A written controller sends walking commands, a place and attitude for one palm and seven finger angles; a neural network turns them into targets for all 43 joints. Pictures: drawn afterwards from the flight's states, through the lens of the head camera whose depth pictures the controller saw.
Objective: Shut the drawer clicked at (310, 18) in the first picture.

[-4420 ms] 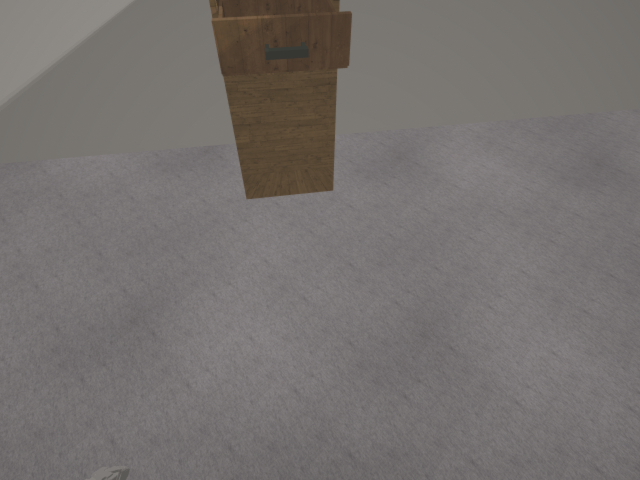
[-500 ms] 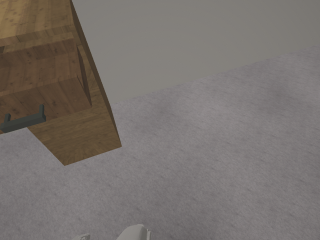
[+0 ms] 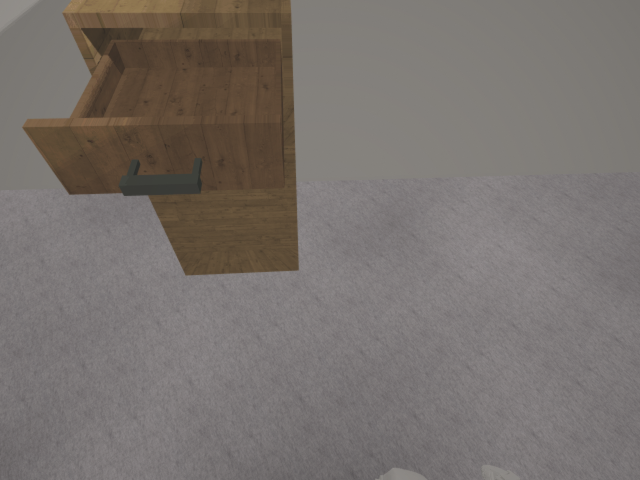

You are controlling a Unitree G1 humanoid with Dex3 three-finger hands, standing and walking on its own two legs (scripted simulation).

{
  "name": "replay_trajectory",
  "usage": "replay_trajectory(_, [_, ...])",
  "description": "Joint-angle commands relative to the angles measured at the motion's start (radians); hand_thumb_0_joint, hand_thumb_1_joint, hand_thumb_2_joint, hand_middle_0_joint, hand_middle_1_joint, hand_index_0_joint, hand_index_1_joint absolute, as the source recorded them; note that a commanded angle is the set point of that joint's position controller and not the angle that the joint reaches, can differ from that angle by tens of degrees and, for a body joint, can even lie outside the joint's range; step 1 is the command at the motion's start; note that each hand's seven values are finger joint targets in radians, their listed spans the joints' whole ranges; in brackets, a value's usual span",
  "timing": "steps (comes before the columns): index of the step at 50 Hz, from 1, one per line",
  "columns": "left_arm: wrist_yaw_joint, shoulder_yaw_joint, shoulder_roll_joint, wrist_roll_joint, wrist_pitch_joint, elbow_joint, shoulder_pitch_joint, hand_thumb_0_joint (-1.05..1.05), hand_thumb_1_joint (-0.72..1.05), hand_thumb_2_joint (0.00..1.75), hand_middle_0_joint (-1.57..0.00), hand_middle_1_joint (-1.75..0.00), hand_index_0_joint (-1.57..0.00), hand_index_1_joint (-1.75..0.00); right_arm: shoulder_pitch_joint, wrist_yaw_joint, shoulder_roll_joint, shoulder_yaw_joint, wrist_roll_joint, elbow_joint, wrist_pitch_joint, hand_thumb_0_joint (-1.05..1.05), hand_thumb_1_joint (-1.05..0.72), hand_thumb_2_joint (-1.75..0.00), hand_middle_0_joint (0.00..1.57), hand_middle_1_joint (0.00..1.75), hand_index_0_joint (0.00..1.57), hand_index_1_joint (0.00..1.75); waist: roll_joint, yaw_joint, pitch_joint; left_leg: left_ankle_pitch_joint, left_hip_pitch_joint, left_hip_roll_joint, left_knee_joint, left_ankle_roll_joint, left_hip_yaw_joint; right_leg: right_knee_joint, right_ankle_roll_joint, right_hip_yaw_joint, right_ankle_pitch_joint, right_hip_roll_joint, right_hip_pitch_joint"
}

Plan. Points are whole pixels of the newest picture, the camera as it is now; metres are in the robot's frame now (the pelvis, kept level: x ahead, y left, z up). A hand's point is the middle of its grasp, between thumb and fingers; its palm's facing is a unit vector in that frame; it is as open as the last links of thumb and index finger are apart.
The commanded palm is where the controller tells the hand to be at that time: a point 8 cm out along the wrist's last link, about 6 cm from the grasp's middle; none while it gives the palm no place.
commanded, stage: turn to face it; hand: left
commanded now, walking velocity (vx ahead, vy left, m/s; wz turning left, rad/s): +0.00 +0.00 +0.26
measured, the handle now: (164, 174) +0.52 +0.29 +0.04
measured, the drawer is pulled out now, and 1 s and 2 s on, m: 0.30 0.30 0.30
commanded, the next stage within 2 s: take the last steps up to it in 0.02 s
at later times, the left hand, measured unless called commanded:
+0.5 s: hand out of the picture -0.03 +0.15 -0.16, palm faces +0.22 -0.95 -0.20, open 7.3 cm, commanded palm none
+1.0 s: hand (188, 389) +0.25 +0.23 -0.16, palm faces +0.09 -0.97 -0.21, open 7.3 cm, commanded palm none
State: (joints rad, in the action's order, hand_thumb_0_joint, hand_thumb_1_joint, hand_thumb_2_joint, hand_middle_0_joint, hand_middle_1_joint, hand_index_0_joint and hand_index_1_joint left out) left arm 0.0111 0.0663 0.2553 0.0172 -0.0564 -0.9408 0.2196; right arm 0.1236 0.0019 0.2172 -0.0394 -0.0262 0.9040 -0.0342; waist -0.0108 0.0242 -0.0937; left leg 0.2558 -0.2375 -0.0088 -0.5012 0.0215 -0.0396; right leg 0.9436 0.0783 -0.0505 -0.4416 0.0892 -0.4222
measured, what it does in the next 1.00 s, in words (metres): walks ahead: right foot, then left foot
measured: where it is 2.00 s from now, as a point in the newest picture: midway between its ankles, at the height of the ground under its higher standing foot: (308, 471)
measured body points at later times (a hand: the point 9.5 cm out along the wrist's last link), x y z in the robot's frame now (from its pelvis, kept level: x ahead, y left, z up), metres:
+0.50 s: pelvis +0.04 -0.01 +0.01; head +0.05 -0.02 +0.46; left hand -0.04 +0.20 -0.14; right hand +0.12 -0.24 -0.15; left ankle +0.03 +0.14 -0.70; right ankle +0.01 -0.13 -0.74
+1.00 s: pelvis +0.18 +0.04 +0.00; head +0.19 +0.03 +0.45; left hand +0.25 +0.28 -0.14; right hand +0.12 -0.18 -0.17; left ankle +0.07 +0.14 -0.74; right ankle +0.28 -0.06 -0.72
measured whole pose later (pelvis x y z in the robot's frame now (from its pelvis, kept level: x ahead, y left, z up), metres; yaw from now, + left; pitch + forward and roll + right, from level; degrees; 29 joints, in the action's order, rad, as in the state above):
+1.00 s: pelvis +0.18 +0.04 +0.00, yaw +5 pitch -2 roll +2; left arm -0.01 0.05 0.17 0.03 0.02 -1.02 0.14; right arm 0.41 -0.02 0.13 -0.04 -0.03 1.15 0.04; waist 0.00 -0.04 -0.06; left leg 0.36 0.01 -0.02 -0.39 -0.01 -0.17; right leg 0.65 0.01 -0.11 -0.23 0.09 -0.42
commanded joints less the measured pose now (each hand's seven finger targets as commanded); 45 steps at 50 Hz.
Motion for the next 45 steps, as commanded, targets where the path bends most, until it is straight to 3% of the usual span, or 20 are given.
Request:
replay_trajectory(1, [0.005, 0.004, 0.042, -0.007, 0.025, 0.072, 0.022, 0.0, 0.9, 0.9, -0.2, -0.3, -0.2, -0.3, 0.012, -0.008, 0.198, -0.053, 0.001, -0.047, 0.011, 0.0, -0.9, -0.9, 0.2, 0.3, 0.2, 0.3, 0.18, -0.034, 0.118, -0.345, 0.058, -0.238, 0.15, 0.15, 0.216, -0.147, -0.012, -0.013, 0.013, -0.03, 0.059])
replay_trajectory(3, [0.008, 0.003, 0.04, -0.008, 0.036, 0.061, 0.059, 0.0, 0.9, 0.9, -0.2, -0.3, -0.2, -0.3, 0.006, -0.008, 0.192, -0.053, 0.003, -0.041, 0.008, 0.0, -0.9, -0.9, 0.2, 0.3, 0.2, 0.3, 0.162, -0.019, 0.125, -0.373, 0.042, -0.222, 0.106, 0.135, 0.222, -0.274, -0.019, -0.023, 0.08, -0.052, 0.131])
replay_trajectory(5, [0.013, 0.007, 0.065, -0.005, 0.054, 0.045, 0.121, 0.0, 0.9, 0.9, -0.2, -0.3, -0.2, -0.3, 0.001, -0.004, 0.161, -0.048, 0.013, -0.038, 0.01, 0.0, -0.9, -0.9, 0.2, 0.3, 0.2, 0.3, 0.075, 0.017, 0.14, -0.273, -0.034, -0.158, 0.001, 0.07, 0.189, -0.534, -0.024, -0.001, 0.262, -0.024, 0.289])
replay_trajectory(6, [0.021, 0.015, 0.135, 0.01, 0.068, 0.041, 0.125, 0.0, 0.9, 0.9, -0.2, -0.3, -0.2, -0.3, 0.037, 0.0, 0.095, -0.038, 0.024, -0.037, 0.013, 0.0, -0.9, -0.9, 0.2, 0.3, 0.2, 0.3, -0.141, 0.008, 0.154, -0.048, -0.161, -0.047, -0.166, -0.003, 0.079, -0.623, -0.079, 0.202, 0.384, 0.16, 0.386])
replay_trajectory(7, [0.018, 0.023, 0.198, 0.011, 0.072, 0.047, 0.13, 0.0, 0.9, 0.9, -0.2, -0.3, -0.2, -0.3, 0.031, 0.002, 0.065, -0.03, 0.023, -0.058, 0.009, 0.0, -0.9, -0.9, 0.2, 0.3, 0.2, 0.3, -0.269, 0.018, 0.147, 0.314, -0.237, 0.037, -0.338, -0.039, 0.04, -0.679, -0.193, 0.362, 0.441, 0.349, 0.35])
replay_trajectory(8, [0.019, 0.022, 0.18, 0.003, 0.076, 0.046, 0.132, 0.0, 0.9, 0.9, -0.2, -0.3, -0.2, -0.3, 0.018, -0.002, 0.095, -0.038, 0.01, -0.047, -0.009, 0.0, -0.9, -0.9, 0.2, 0.3, 0.2, 0.3, -0.286, 0.029, 0.136, 0.324, -0.241, 0.005, -0.464, -0.032, 0.119, -0.721, -0.218, 0.379, 0.324, 0.344, 0.272])
replay_trajectory(9, [0.022, 0.02, 0.148, 0.004, 0.072, 0.043, 0.102, 0.0, 0.9, 0.9, -0.2, -0.3, -0.2, -0.3, 0.024, 0.002, 0.102, -0.044, 0.007, -0.034, -0.011, 0.0, -0.9, -0.9, 0.2, 0.3, 0.2, 0.3, -0.257, 0.012, 0.095, 0.269, -0.286, -0.002, -0.563, -0.03, 0.107, -0.745, -0.223, 0.365, 0.205, 0.318, 0.277])
replay_trajectory(11, [0.015, 0.008, 0.098, 0.003, 0.087, 0.039, 0.07, 0.0, 0.9, 0.9, -0.2, -0.3, -0.2, -0.3, 0.041, 0.018, 0.098, -0.043, 0.0, 0.011, 0.001, 0.0, -0.9, -0.9, 0.2, 0.3, 0.2, 0.3, -0.12, -0.005, 0.044, 0.12, -0.334, -0.036, -0.636, -0.04, 0.086, -0.727, -0.193, 0.223, 0.188, 0.237, 0.3])
replay_trajectory(14, [0.013, 0.003, 0.07, 0.007, 0.11, 0.004, 0.129, 0.0, 0.9, 0.9, -0.2, -0.3, -0.2, -0.3, 0.05, 0.028, 0.071, -0.041, 0.0, 0.034, 0.013, 0.0, -0.9, -0.9, 0.2, 0.3, 0.2, 0.3, -0.123, 0.007, 0.035, 0.05, -0.35, -0.056, -0.596, -0.052, 0.049, -0.741, -0.188, 0.14, 0.224, 0.225, 0.351])
replay_trajectory(20, [0.007, 0.002, 0.068, 0.015, 0.12, -0.074, 0.231, 0.0, 0.9, 0.9, -0.2, -0.3, -0.2, -0.3, -0.008, 0.034, 0.032, -0.029, 0.002, 0.036, 0.026, 0.0, -0.9, -0.9, 0.2, 0.3, 0.2, 0.3, -0.147, 0.039, 0.002, 0.063, -0.331, -0.077, -0.361, -0.048, -0.012, -0.786, -0.212, 0.124, 0.143, 0.234, 0.379])
replay_trajectory(25, [0.003, 0.007, 0.081, 0.017, 0.11, -0.121, 0.227, 0.0, 0.9, 0.9, -0.2, -0.3, -0.2, -0.3, 0.003, 0.034, 0.005, -0.015, 0.007, 0.043, 0.047, 0.0, -0.9, -0.9, 0.2, 0.3, 0.2, 0.3, -0.157, 0.029, -0.01, 0.093, -0.144, -0.052, -0.132, -0.022, -0.07, -0.751, -0.209, 0.078, 0.111, 0.222, 0.281])
replay_trajectory(27, [0.002, 0.008, 0.074, 0.007, 0.104, -0.135, 0.199, 0.0, 0.9, 0.9, -0.2, -0.3, -0.2, -0.3, 0.108, 0.024, 0.011, -0.012, 0.006, 0.085, 0.062, 0.0, -0.9, -0.9, 0.2, 0.3, 0.2, 0.3, -0.123, -0.024, 0.016, -0.003, 0.059, -0.024, 0.022, -0.022, -0.125, -0.665, -0.173, 0.015, 0.101, 0.17, 0.191])
replay_trajectory(28, [-0.001, 0.002, 0.048, 0.003, 0.099, -0.138, 0.197, 0.0, 0.9, 0.9, -0.2, -0.3, -0.2, -0.3, 0.182, 0.015, 0.04, -0.018, 0.006, 0.116, 0.07, 0.0, -0.9, -0.9, 0.2, 0.3, 0.2, 0.3, -0.033, -0.053, 0.035, 0.011, 0.203, -0.03, 0.071, -0.019, -0.113, -0.569, -0.147, -0.023, 0.085, 0.128, 0.107])
replay_trajectory(29, [-0.008, -0.008, 0.0, 0.002, 0.095, -0.126, 0.197, 0.0, 0.9, 0.9, -0.2, -0.3, -0.2, -0.3, 0.289, 0.004, 0.12, -0.04, 0.001, 0.142, 0.075, 0.0, -0.9, -0.9, 0.2, 0.3, 0.2, 0.3, 0.171, -0.101, 0.062, 0.146, 0.338, -0.176, 0.139, 0.03, 0.094, -0.348, -0.108, -0.085, 0.025, 0.049, -0.046])
replay_trajectory(30, [-0.012, -0.019, -0.049, 0.0, 0.095, -0.086, 0.158, 0.0, 0.9, 0.9, -0.2, -0.3, -0.2, -0.3, 0.405, -0.007, 0.211, -0.061, -0.007, 0.161, 0.073, 0.0, -0.9, -0.9, 0.2, 0.3, 0.2, 0.3, 0.335, -0.141, 0.073, 0.27, 0.369, -0.393, 0.299, 0.126, 0.399, -0.069, -0.072, -0.147, -0.137, -0.044, -0.202])
replay_trajectory(31, [-0.007, -0.015, -0.025, 0.012, 0.096, -0.055, 0.081, 0.0, 0.9, 0.9, -0.2, -0.3, -0.2, -0.3, 0.415, -0.013, 0.202, -0.056, -0.004, 0.172, 0.071, 0.0, -0.9, -0.9, 0.2, 0.3, 0.2, 0.3, 0.274, -0.151, 0.04, 0.33, 0.3, -0.424, 0.343, 0.164, 0.445, 0.092, -0.094, -0.046, -0.15, -0.022, -0.248])
replay_trajectory(33, [-0.019, -0.006, -0.022, 0.008, 0.095, -0.072, 0.048, 0.0, 0.9, 0.9, -0.2, -0.3, -0.2, -0.3, 0.284, -0.021, 0.111, -0.032, 0.003, 0.142, 0.077, 0.0, -0.9, -0.9, 0.2, 0.3, 0.2, 0.3, 0.175, -0.092, -0.057, 0.267, 0.142, -0.372, 0.363, 0.165, 0.332, 0.205, -0.102, 0.019, 0.008, 0.044, -0.263])
replay_trajectory(34, [-0.026, -0.007, -0.028, 0.008, 0.094, -0.093, 0.084, 0.0, 0.9, 0.9, -0.2, -0.3, -0.2, -0.3, 0.233, -0.023, 0.074, -0.021, 0.006, 0.132, 0.087, 0.0, -0.9, -0.9, 0.2, 0.3, 0.2, 0.3, 0.127, -0.055, -0.043, 0.17, 0.114, -0.345, 0.363, 0.148, 0.252, 0.185, -0.095, 0.022, 0.061, 0.058, -0.216])
replay_trajectory(37, [-0.026, -0.011, -0.061, 0.01, 0.08, -0.115, 0.132, 0.0, 0.9, 0.9, -0.2, -0.3, -0.2, -0.3, 0.226, -0.028, 0.049, -0.016, 0.008, 0.139, 0.108, 0.0, -0.9, -0.9, 0.2, 0.3, 0.2, 0.3, 0.108, -0.018, 0.002, -0.125, 0.115, -0.286, 0.342, 0.146, 0.098, 0.094, -0.068, 0.001, 0.139, 0.053, -0.145])
replay_trajectory(45, [-0.024, -0.01, -0.051, 0.005, 0.072, -0.047, -0.044, 0.0, 0.9, 0.9, -0.2, -0.3, -0.2, -0.3, 0.284, -0.025, 0.061, -0.024, -0.001, 0.191, 0.101, 0.0, -0.9, -0.9, 0.2, 0.3, 0.2, 0.3, 0.115, -0.037, -0.058, -0.262, 0.125, -0.288, 0.302, 0.148, 0.035, -0.212, -0.065, -0.046, 0.194, 0.027, -0.081])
